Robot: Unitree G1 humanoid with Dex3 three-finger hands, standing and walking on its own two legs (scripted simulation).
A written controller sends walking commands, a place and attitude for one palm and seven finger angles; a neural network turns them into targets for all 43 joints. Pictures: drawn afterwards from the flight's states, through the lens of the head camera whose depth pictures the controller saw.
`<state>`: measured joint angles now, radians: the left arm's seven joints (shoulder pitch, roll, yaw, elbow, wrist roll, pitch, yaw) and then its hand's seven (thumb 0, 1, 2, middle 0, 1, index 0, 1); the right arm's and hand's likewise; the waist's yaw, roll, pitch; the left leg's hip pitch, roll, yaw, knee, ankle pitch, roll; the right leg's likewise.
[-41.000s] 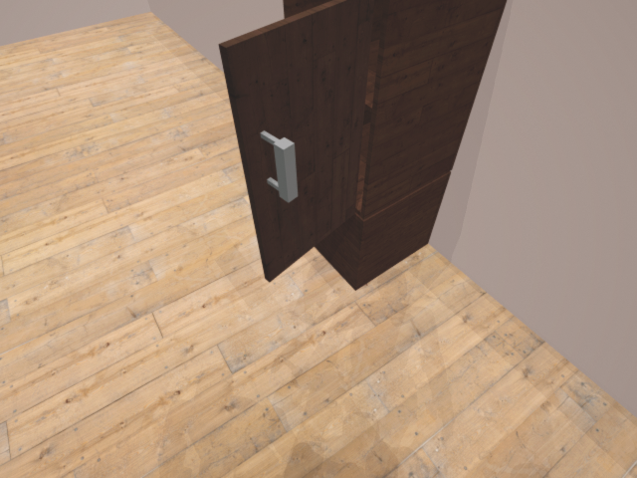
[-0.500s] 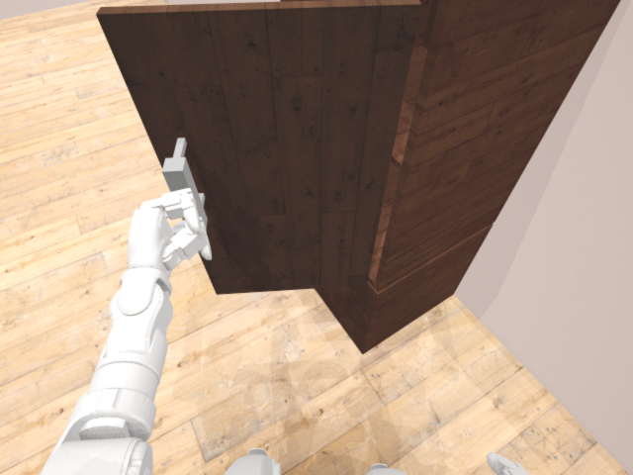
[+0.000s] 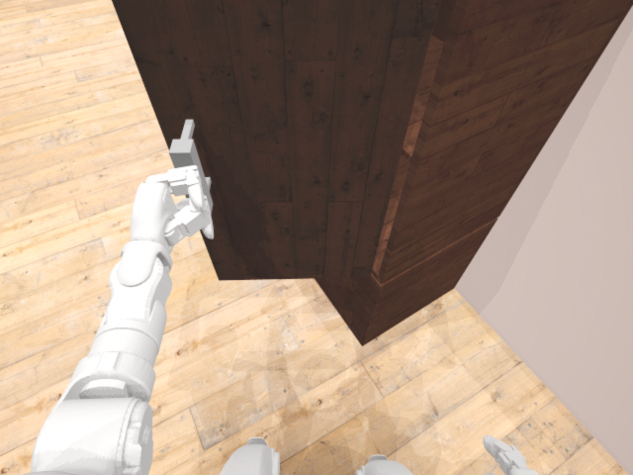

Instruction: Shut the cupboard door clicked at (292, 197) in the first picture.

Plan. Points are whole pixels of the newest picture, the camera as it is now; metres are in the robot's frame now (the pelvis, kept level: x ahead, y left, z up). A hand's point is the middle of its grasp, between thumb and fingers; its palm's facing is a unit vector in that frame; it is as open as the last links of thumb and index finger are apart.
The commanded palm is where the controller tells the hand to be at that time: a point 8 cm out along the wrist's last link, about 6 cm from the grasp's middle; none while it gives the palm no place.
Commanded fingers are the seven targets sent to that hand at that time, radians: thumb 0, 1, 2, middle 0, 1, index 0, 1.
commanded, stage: push the door shut along its arc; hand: left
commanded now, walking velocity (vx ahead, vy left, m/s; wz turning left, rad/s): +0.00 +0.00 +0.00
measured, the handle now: (196, 169) +0.50 +0.18 +0.08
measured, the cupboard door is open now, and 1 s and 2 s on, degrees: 60 38 25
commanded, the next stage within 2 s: pull the fist back off the door in 1.64 s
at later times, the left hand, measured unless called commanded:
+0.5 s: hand (227, 175) +0.49 +0.13 +0.09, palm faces -0.12 -0.99 -0.01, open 3.3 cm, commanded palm +0.48 +0.18 +0.09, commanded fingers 0.00 0.90 0.90 -1.30 -1.50 -1.30 -1.50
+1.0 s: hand (252, 146) +0.55 +0.11 +0.09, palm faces -0.26 -0.97 -0.01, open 3.1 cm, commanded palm +0.55 +0.15 +0.09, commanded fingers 0.00 0.90 0.90 -1.30 -1.50 -1.30 -1.50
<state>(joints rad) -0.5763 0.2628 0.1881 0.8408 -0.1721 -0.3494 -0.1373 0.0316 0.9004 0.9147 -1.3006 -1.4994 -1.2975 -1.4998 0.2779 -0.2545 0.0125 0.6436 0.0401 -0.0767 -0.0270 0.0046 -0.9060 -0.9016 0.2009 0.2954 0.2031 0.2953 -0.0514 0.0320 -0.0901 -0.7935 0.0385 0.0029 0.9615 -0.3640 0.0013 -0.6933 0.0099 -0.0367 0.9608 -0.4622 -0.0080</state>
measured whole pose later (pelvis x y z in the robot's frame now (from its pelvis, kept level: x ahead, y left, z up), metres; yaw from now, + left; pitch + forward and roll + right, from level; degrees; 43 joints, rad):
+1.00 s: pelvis +0.00 +0.00 -0.03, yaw -2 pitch +22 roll -3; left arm -1.15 0.53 0.30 1.30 -0.08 -0.27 -0.35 0.02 0.90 0.90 -1.30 -1.50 -1.29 -1.50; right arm 0.41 -0.28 0.03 0.68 0.02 -0.05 0.00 0.00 -0.91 -0.90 0.20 0.30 0.20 0.30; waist -0.22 0.06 -0.10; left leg -1.10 0.07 -0.01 1.12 -0.41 0.01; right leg -0.99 0.04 -0.04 1.09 -0.49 -0.01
